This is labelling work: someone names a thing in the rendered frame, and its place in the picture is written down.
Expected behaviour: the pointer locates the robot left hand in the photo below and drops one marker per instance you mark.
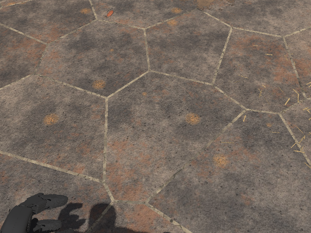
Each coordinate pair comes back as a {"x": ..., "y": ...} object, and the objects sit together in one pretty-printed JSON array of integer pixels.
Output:
[{"x": 19, "y": 219}]

